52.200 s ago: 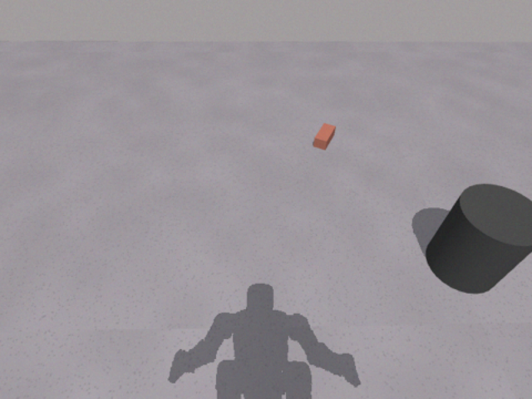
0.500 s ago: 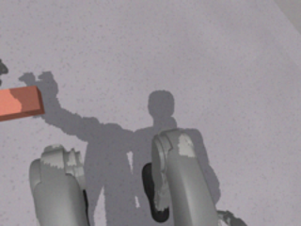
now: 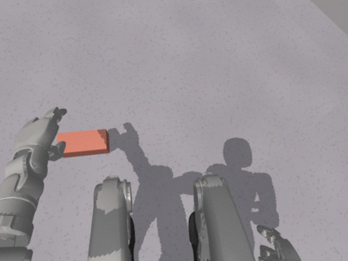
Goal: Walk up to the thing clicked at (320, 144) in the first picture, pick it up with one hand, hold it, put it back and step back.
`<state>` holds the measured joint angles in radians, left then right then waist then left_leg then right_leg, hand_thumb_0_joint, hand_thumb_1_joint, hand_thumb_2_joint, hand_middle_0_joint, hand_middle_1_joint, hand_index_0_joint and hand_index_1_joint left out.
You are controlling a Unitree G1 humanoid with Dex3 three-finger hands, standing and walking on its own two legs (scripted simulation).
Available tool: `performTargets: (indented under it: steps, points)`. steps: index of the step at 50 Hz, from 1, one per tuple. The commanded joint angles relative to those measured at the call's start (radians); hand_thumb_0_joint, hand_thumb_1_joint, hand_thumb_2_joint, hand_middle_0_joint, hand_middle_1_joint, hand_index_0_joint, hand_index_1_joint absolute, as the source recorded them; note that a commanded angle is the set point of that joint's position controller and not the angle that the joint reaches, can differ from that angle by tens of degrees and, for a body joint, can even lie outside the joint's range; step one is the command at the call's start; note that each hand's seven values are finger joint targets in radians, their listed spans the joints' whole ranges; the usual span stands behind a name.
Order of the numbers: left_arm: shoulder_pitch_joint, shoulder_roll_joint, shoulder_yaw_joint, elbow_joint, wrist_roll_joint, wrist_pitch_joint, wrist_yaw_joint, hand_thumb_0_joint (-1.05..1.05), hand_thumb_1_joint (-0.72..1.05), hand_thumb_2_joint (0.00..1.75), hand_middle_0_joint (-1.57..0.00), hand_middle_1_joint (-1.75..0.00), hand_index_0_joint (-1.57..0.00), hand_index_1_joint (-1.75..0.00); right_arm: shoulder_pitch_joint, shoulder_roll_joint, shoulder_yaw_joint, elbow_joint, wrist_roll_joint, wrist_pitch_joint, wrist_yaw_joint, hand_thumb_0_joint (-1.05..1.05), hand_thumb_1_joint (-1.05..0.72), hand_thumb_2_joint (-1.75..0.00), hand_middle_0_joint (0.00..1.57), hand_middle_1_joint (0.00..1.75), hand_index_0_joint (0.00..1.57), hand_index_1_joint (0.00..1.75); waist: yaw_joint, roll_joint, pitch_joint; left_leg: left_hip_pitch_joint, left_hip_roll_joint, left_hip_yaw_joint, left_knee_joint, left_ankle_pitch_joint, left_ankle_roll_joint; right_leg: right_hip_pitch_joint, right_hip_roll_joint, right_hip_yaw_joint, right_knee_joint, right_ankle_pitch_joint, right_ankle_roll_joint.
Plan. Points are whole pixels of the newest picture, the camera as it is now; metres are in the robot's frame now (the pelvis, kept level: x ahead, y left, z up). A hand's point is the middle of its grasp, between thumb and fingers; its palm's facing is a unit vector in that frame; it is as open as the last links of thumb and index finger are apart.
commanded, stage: home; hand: left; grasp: from above
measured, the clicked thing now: (84, 143) +0.48 +0.31 -0.41
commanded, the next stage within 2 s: none
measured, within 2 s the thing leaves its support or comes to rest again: neither
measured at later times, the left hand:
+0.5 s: hand (17, 205) +0.25 +0.22 +0.09, palm faces +0.03 -0.93 -0.36, open 7.4 cm
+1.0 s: hand out of the picture +0.22 +0.20 +0.23, palm faces +0.17 -0.97 -0.20, open 7.4 cm
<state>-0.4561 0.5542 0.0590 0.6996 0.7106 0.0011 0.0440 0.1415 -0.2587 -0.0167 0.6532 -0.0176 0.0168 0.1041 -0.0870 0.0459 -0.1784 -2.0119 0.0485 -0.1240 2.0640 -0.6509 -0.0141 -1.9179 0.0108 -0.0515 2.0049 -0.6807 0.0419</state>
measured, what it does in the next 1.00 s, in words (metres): rises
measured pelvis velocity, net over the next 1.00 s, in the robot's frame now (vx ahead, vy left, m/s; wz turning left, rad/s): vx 0.08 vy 0.00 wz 0.13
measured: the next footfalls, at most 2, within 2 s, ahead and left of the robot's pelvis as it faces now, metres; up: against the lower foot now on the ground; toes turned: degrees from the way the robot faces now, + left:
none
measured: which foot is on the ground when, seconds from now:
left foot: down 0.00-1.00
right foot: down 0.00-1.00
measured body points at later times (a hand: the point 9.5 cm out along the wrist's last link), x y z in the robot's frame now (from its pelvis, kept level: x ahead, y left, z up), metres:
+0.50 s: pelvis +0.03 +0.00 +0.18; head +0.13 +0.03 +0.62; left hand +0.25 +0.27 +0.12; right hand +0.25 -0.21 +0.10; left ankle +0.08 +0.13 -0.41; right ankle +0.09 -0.14 -0.41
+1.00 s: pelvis +0.08 +0.00 +0.28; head +0.09 +0.01 +0.73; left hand +0.20 +0.25 +0.25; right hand +0.27 -0.22 +0.22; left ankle +0.08 +0.13 -0.41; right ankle +0.09 -0.14 -0.41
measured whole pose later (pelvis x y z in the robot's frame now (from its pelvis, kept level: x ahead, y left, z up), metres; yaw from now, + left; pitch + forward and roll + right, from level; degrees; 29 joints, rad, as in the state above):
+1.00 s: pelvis +0.08 +0.00 +0.28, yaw +7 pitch +10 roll -3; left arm 0.51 0.22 0.03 -0.14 -0.06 0.47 0.02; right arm 0.29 -0.23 0.02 0.51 0.01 -0.22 -0.19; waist -0.05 0.06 -0.17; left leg -0.71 0.04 -0.06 1.01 -0.47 -0.02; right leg -0.62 -0.02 -0.06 0.94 -0.49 0.03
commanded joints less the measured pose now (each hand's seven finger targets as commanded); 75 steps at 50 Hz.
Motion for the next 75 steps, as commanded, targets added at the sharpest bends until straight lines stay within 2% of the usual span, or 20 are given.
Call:
performTargets:
  steps: [1, 4, 6, 7, 9, 11, 15, 18, 20, 23, 29, 30, 33, 34, 37, 41, 47, 57, 60, 75]
  points:
    - [-0.098, 0.187, 0.086, -0.374, -0.133, 0.013, 0.012, 0.00, 0.90, 0.90, -0.20, -0.30, -0.20, -0.30, 0.062, -0.177, -0.073, -0.119, 0.019, -0.036, -0.046, 0.00, -0.90, -0.90, 0.20, 0.30, 0.20, 0.30, 0.020, 0.104, -0.581, 0.546, -0.022, 0.062, -0.355, 0.078, 0.049, 0.397, 0.023, -0.021, -0.353, 0.156, -0.065]
    - [0.004, 0.112, 0.065, -0.447, -0.198, 0.046, 0.011, 0.00, 0.90, 0.90, -0.20, -0.30, -0.20, -0.30, 0.035, -0.168, -0.074, -0.139, 0.029, -0.049, -0.069, 0.00, -0.90, -0.90, 0.20, 0.30, 0.20, 0.30, 0.019, 0.114, -0.537, 0.637, -0.016, 0.051, -0.444, 0.058, 0.041, 0.436, 0.017, -0.017, -0.413, 0.138, -0.067]
    - [0.065, 0.112, 0.091, -0.506, -0.248, 0.077, 0.016, 0.00, 0.90, 0.90, -0.20, -0.30, -0.20, -0.30, 0.017, -0.171, -0.073, -0.160, 0.037, -0.062, -0.086, 0.00, -0.90, -0.90, 0.20, 0.30, 0.20, 0.30, 0.037, 0.128, -0.543, 0.715, -0.013, 0.029, -0.514, 0.033, 0.035, 0.470, 0.015, -0.018, -0.445, 0.120, -0.067]
    - [0.115, 0.073, 0.064, -0.518, -0.267, 0.095, 0.013, 0.00, 0.90, 0.90, -0.20, -0.30, -0.20, -0.30, 0.007, -0.170, -0.072, -0.164, 0.040, -0.069, -0.094, 0.00, -0.90, -0.90, 0.20, 0.30, 0.20, 0.30, 0.029, 0.131, -0.517, 0.740, -0.012, 0.022, -0.547, 0.031, 0.031, 0.481, 0.014, -0.019, -0.462, 0.121, -0.067]
    - [0.134, 0.056, 0.064, -0.600, -0.322, 0.124, 0.016, 0.00, 0.90, 0.90, -0.20, -0.30, -0.20, -0.30, -0.014, -0.165, -0.066, -0.178, 0.044, -0.084, -0.112, 0.00, -0.90, -0.90, 0.20, 0.30, 0.20, 0.30, 0.024, 0.141, -0.512, 0.800, -0.012, 0.008, -0.597, 0.009, 0.028, 0.520, 0.012, -0.016, -0.504, 0.114, -0.063]
    - [0.233, -0.007, 0.034, -0.581, -0.380, 0.161, 0.015, 0.00, 0.90, 0.90, -0.20, -0.30, -0.20, -0.30, -0.032, -0.158, -0.060, -0.176, 0.047, -0.098, -0.129, 0.00, -0.90, -0.90, 0.20, 0.30, 0.20, 0.30, 0.011, 0.114, -0.429, 0.831, -0.013, -0.003, -0.648, -0.006, 0.026, 0.527, 0.010, -0.012, -0.548, 0.100, -0.061]
    - [0.329, -0.020, 0.050, -0.687, -0.492, 0.213, 0.019, 0.00, 0.90, 0.91, -0.20, -0.30, -0.20, -0.30, -0.037, -0.147, -0.044, -0.203, 0.050, -0.125, -0.155, 0.00, -0.90, -0.90, 0.20, 0.30, 0.20, 0.30, 0.019, 0.127, -0.399, 0.944, -0.014, -0.013, -0.746, -0.009, 0.025, 0.625, 0.005, -0.001, -0.640, 0.098, -0.059]
    - [0.402, -0.053, 0.051, -0.748, -0.571, 0.250, 0.032, 0.00, 0.90, 0.90, -0.20, -0.30, -0.20, -0.30, -0.029, -0.122, -0.028, -0.224, 0.052, -0.145, -0.176, 0.00, -0.90, -0.90, 0.20, 0.30, 0.20, 0.30, 0.010, 0.115, -0.360, 0.999, -0.019, -0.001, -0.811, -0.003, 0.027, 0.725, 0.006, 0.007, -0.733, 0.101, -0.057]
    - [0.475, -0.094, 0.036, -0.757, -0.604, 0.275, 0.039, 0.00, 0.90, 0.90, -0.20, -0.30, -0.20, -0.30, -0.010, -0.106, -0.016, -0.221, 0.054, -0.158, -0.191, 0.00, -0.90, -0.90, 0.20, 0.30, 0.20, 0.30, 0.009, 0.090, -0.331, 1.043, -0.019, 0.009, -0.848, 0.051, 0.025, 0.791, 0.005, 0.009, -0.787, 0.137, -0.058]
    - [0.570, -0.118, 0.049, -0.789, -0.650, 0.318, 0.050, 0.00, 0.90, 0.90, -0.20, -0.30, -0.20, -0.30, 0.027, -0.093, -0.005, -0.227, 0.054, -0.171, -0.217, 0.00, -0.90, -0.90, 0.20, 0.30, 0.20, 0.30, 0.011, 0.070, -0.336, 1.129, -0.021, 0.023, -0.900, 0.205, 0.021, 0.933, 0.007, 0.010, -0.857, 0.259, -0.057]
    - [0.710, -0.189, 0.053, -0.858, -0.736, 0.379, 0.051, 0.00, 0.90, 0.90, -0.20, -0.30, -0.20, -0.30, 0.066, -0.071, 0.016, -0.240, 0.050, -0.212, -0.270, 0.00, -0.90, -0.90, 0.20, 0.30, 0.20, 0.30, 0.010, 0.040, -0.239, 1.249, -0.029, 0.053, -1.024, 0.315, 0.022, 1.120, 0.012, 0.006, -1.020, 0.349, -0.051]
    - [0.752, -0.189, 0.065, -0.883, -0.748, 0.388, 0.050, 0.00, 0.90, 0.90, -0.20, -0.30, -0.20, -0.30, 0.074, -0.069, 0.018, -0.253, 0.050, -0.217, -0.277, 0.00, -0.90, -0.90, 0.20, 0.30, 0.20, 0.30, 0.022, 0.042, -0.233, 1.272, -0.034, 0.065, -1.042, 0.336, 0.023, 1.158, 0.013, 0.002, -1.047, 0.369, -0.050]
    - [0.818, -0.220, 0.051, -0.936, -0.768, 0.409, 0.041, 0.00, 0.90, 0.90, -0.20, -0.30, -0.20, -0.30, 0.090, -0.061, 0.018, -0.268, 0.047, -0.235, -0.293, 0.00, -0.90, -0.90, 0.20, 0.30, 0.20, 0.30, 0.023, 0.036, -0.184, 1.325, -0.040, 0.082, -1.093, 0.383, 0.023, 1.223, 0.013, 0.000, -1.114, 0.414, -0.045]
    - [0.843, -0.221, 0.060, -0.952, -0.778, 0.415, 0.038, 0.00, 0.90, 0.90, -0.20, -0.30, -0.20, -0.30, 0.090, -0.059, 0.019, -0.269, 0.045, -0.241, -0.297, 0.00, -0.90, -0.90, 0.20, 0.30, 0.20, 0.30, 0.034, 0.026, -0.169, 1.338, -0.038, 0.081, -1.114, 0.384, 0.023, 1.241, 0.015, -0.008, -1.131, 0.411, -0.044]
    - [0.917, -0.236, 0.052, -0.989, -0.777, 0.425, 0.026, 0.00, 0.90, 0.90, -0.20, -0.30, -0.20, -0.30, 0.099, -0.057, 0.013, -0.281, 0.039, -0.254, -0.304, 0.00, -0.90, -0.90, 0.20, 0.30, 0.20, 0.30, 0.035, 0.033, -0.139, 1.382, -0.037, 0.080, -1.156, 0.423, 0.018, 1.273, 0.021, -0.019, -1.160, 0.436, -0.046]
    - [0.947, -0.243, 0.033, -1.020, -0.769, 0.429, 0.007, 0.00, 0.90, 0.90, -0.20, -0.30, -0.20, -0.30, 0.103, -0.065, 0.005, -0.289, 0.033, -0.269, -0.306, 0.00, -0.90, -0.90, 0.20, 0.30, 0.20, 0.30, 0.033, 0.011, -0.095, 1.415, -0.039, 0.082, -1.192, 0.426, 0.023, 1.295, 0.022, -0.026, -1.196, 0.434, -0.043]
    - [0.931, -0.241, 0.033, -1.014, -0.762, 0.425, -0.016, 0.00, 0.90, 0.90, -0.20, -0.30, -0.20, -0.30, 0.083, -0.078, -0.001, -0.290, 0.026, -0.295, -0.304, 0.00, -0.90, -0.90, 0.20, 0.30, 0.20, 0.30, 0.034, -0.015, -0.008, 1.407, -0.044, 0.091, -1.225, 0.332, 0.026, 1.273, 0.017, -0.030, -1.234, 0.342, -0.036]
    - [0.922, -0.224, 0.039, -1.031, -0.750, 0.412, -0.018, 0.00, 0.90, 0.90, -0.20, -0.30, -0.20, -0.30, 0.077, -0.083, -0.004, -0.278, 0.021, -0.318, -0.302, 0.00, -0.90, -0.90, 0.20, 0.30, 0.20, 0.30, 0.041, 0.006, -0.065, 1.451, -0.047, 0.093, -1.210, 0.398, 0.024, 1.307, 0.010, -0.021, -1.221, 0.411, -0.034]
    - [0.924, -0.234, 0.027, -1.021, -0.750, 0.411, -0.018, 0.00, 0.90, 0.90, -0.20, -0.30, -0.20, -0.30, 0.072, -0.079, 0.000, -0.273, 0.019, -0.318, -0.301, 0.00, -0.90, -0.90, 0.20, 0.30, 0.20, 0.30, 0.043, 0.010, -0.056, 1.446, -0.047, 0.090, -1.216, 0.375, 0.023, 1.302, 0.012, -0.023, -1.222, 0.391, -0.035]
    - [0.923, -0.230, 0.036, -1.014, -0.754, 0.410, -0.018, 0.00, 0.90, 0.90, -0.20, -0.30, -0.20, -0.30, 0.068, -0.080, -0.001, -0.265, 0.021, -0.327, -0.306, 0.00, -0.90, -0.90, 0.20, 0.30, 0.20, 0.30, 0.048, -0.004, -0.046, 1.439, -0.039, 0.084, -1.229, 0.349, 0.021, 1.298, 0.016, -0.027, -1.223, 0.358, -0.037]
